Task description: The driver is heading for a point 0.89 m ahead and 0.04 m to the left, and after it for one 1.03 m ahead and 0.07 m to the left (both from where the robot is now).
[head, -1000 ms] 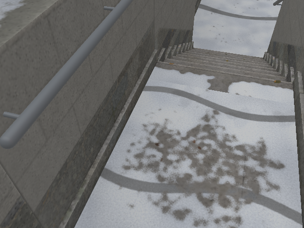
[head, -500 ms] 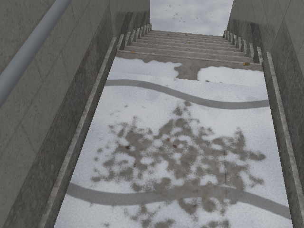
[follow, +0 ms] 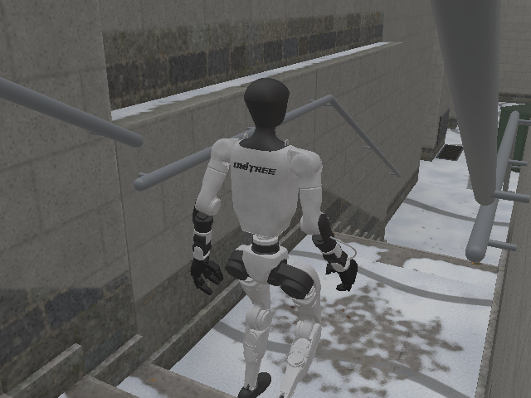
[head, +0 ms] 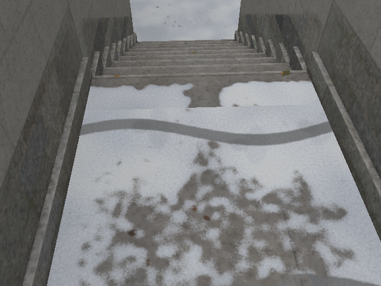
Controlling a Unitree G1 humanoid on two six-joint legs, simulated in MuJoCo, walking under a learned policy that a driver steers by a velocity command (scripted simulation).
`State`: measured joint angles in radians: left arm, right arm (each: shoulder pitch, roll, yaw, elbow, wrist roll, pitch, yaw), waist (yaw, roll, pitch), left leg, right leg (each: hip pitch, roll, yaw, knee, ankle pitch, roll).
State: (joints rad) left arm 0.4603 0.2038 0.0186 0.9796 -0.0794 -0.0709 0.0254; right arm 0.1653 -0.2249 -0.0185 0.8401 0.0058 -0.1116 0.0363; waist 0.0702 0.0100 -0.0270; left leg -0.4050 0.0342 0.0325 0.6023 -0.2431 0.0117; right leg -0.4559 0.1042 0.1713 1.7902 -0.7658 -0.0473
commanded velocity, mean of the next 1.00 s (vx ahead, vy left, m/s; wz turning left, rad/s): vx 0.50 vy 0.00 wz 0.09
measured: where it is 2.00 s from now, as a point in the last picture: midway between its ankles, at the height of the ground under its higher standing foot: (203, 181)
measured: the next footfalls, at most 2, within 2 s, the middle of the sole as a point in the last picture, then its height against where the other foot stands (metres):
right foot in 0.36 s outside the picture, level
left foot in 0.88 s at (194, 247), level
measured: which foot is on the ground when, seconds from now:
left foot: down 0.00-0.36, up 0.38-0.86, down 0.88-1.00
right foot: up 0.00-0.34, down 0.36-0.90, up 0.92-1.00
